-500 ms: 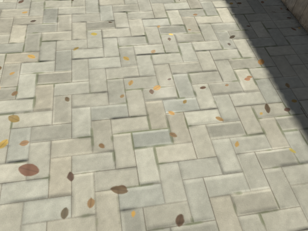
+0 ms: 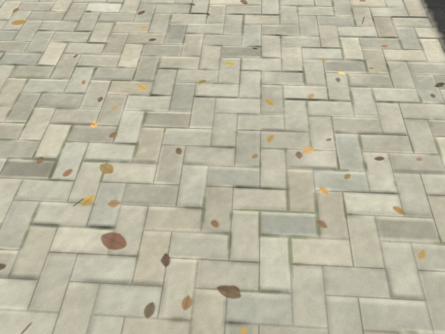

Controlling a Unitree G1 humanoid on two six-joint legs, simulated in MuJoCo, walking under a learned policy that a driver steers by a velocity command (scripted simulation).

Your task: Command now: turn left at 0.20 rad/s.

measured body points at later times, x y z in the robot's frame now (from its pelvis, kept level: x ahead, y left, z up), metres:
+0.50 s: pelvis +0.02 +0.00 +0.00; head +0.02 +0.00 +0.45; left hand +0.12 +0.26 -0.12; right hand +0.08 -0.26 -0.13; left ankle -0.03 +0.14 -0.74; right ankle +0.01 -0.10 -0.72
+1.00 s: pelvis +0.21 +0.00 +0.00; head +0.25 -0.01 +0.44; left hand +0.16 +0.26 -0.13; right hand +0.46 -0.21 -0.08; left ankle +0.39 +0.13 -0.71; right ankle +0.04 -0.11 -0.74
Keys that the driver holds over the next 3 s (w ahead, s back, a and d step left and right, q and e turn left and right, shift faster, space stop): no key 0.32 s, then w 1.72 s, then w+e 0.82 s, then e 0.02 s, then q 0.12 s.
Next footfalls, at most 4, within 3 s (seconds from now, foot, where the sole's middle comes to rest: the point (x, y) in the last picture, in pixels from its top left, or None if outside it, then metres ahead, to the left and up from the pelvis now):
0.30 left None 0.01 0.14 -0.77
1.06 left None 0.44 0.12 -0.77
1.62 right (270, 254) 0.74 -0.12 -0.77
2.20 left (201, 182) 1.05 0.12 -0.77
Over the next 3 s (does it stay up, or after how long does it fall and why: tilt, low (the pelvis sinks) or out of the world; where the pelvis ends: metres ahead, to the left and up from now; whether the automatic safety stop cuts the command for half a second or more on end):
stays up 1.26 -0.11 0.01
